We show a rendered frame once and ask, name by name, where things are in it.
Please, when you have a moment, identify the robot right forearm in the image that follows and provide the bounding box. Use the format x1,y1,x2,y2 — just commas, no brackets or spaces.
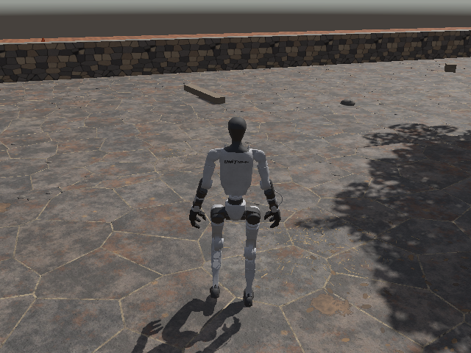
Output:
264,179,279,213

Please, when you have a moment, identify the humanoid robot torso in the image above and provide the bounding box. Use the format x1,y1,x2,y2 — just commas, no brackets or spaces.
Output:
219,145,254,221

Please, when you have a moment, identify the robot left forearm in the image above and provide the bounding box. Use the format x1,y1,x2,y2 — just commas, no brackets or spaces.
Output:
191,178,208,212

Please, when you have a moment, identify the right robot upper arm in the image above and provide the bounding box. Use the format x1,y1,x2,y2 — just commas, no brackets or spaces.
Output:
252,149,272,190

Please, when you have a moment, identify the left robot hand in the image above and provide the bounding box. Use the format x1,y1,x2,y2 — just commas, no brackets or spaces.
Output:
189,210,206,229

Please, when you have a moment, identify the right robot hand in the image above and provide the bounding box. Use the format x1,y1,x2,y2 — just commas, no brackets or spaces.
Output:
264,210,281,228

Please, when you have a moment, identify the left robot upper arm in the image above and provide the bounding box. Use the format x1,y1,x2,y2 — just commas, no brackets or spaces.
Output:
201,149,222,189

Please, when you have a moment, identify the robot head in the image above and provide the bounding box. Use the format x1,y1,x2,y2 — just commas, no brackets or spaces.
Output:
224,117,249,153

